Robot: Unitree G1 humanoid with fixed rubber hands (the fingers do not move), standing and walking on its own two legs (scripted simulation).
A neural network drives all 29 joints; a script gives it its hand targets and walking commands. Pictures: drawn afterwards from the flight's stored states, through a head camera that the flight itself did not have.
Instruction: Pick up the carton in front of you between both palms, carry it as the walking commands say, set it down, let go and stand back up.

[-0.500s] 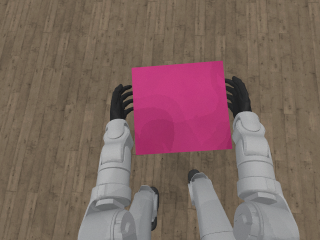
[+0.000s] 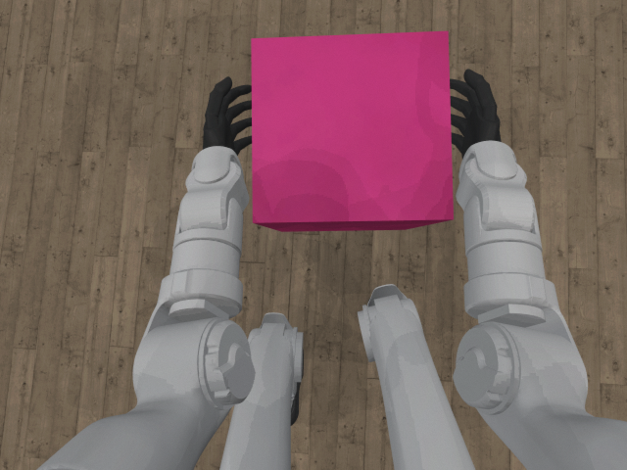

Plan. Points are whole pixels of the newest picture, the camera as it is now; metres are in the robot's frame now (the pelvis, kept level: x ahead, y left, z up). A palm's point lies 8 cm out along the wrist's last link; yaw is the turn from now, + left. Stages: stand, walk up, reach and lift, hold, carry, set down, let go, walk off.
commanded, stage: set down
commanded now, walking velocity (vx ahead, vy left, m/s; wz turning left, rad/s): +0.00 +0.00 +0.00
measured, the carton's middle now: (345, 155) +0.48 -0.08 -0.17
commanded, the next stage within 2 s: none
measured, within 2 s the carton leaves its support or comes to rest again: rests again in 1.26 s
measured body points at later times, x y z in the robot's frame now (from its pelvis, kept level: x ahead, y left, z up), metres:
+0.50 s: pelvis -0.02 +0.01 -0.11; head +0.32 -0.05 +0.18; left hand +0.54 +0.04 -0.25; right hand +0.47 -0.26 -0.25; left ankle +0.06 +0.13 -0.52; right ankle +0.11 -0.13 -0.52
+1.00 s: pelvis -0.02 +0.01 -0.15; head +0.35 -0.02 +0.10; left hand +0.56 +0.04 -0.33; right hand +0.48 -0.26 -0.33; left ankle +0.06 +0.13 -0.52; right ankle +0.11 -0.12 -0.52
